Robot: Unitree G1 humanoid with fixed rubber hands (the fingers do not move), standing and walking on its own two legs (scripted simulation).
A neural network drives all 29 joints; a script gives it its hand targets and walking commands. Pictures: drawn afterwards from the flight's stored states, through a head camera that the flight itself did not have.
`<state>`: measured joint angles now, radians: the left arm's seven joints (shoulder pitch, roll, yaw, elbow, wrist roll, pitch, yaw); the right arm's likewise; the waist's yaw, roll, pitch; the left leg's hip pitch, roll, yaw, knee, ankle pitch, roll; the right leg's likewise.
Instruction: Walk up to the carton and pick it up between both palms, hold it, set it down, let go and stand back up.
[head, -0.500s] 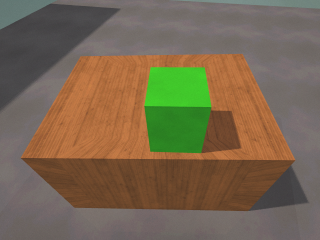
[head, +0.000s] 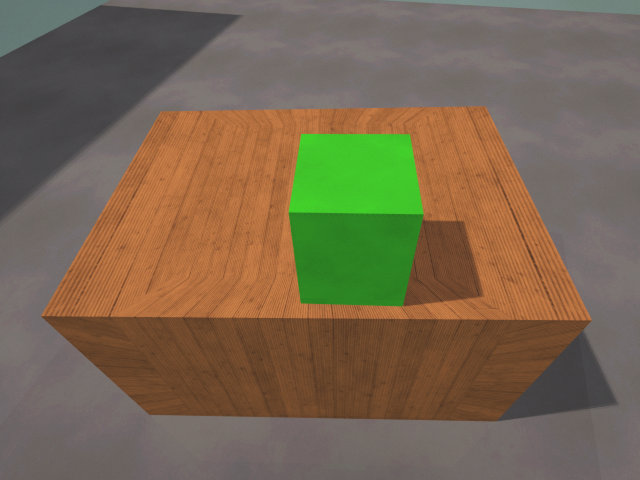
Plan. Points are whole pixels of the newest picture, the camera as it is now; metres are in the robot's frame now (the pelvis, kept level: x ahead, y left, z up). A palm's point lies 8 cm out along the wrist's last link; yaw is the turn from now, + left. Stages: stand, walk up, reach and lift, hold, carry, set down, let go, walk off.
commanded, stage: walk up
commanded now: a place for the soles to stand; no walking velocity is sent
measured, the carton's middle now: (353, 222) +0.57 -0.04 -0.05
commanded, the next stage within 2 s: none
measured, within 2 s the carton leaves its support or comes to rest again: neither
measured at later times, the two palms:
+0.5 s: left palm out of the picture +0.07 +0.27 -0.11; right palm out of the picture +0.07 -0.26 -0.12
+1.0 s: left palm out of the picture +0.07 +0.27 -0.11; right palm out of the picture +0.07 -0.26 -0.12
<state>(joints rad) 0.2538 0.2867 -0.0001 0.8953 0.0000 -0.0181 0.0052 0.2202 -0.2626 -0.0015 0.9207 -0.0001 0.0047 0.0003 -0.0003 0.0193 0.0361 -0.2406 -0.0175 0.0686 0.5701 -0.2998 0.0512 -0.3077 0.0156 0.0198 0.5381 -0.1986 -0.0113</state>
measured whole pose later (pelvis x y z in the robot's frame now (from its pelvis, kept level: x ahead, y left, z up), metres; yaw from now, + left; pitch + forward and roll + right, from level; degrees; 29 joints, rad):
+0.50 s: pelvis +0.00 +0.00 +0.00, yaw +0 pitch -2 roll +0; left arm 0.25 0.29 0.00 0.90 0.00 -0.02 0.01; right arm 0.22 -0.26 0.00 0.92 0.00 0.00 0.00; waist 0.00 0.02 0.04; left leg -0.24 -0.02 0.07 0.56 -0.30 0.05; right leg -0.31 0.02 0.02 0.53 -0.20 -0.01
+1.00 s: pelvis +0.00 +0.00 +0.00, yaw +0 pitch -2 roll +0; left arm 0.25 0.29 0.00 0.90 0.00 -0.02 0.01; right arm 0.22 -0.26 0.00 0.92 0.00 0.00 0.00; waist 0.00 0.02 0.04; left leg -0.24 -0.02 0.07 0.56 -0.30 0.05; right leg -0.31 0.02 0.02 0.53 -0.20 -0.01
